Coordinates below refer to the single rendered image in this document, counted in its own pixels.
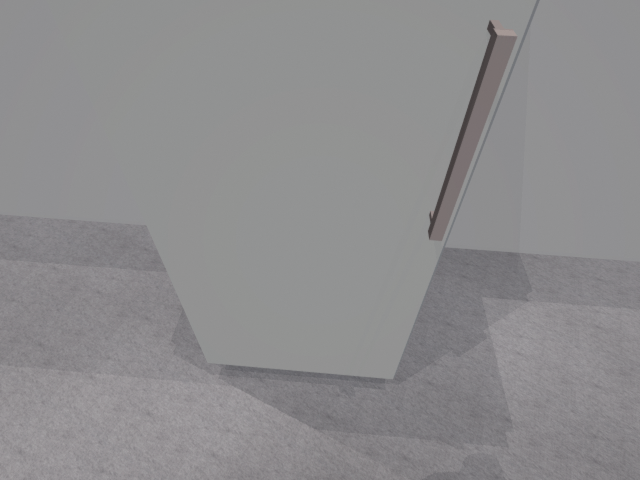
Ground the fridge door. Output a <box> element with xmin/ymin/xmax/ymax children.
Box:
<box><xmin>46</xmin><ymin>0</ymin><xmax>537</xmax><ymax>379</ymax></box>

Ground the handle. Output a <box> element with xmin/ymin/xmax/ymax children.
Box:
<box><xmin>428</xmin><ymin>20</ymin><xmax>517</xmax><ymax>241</ymax></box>

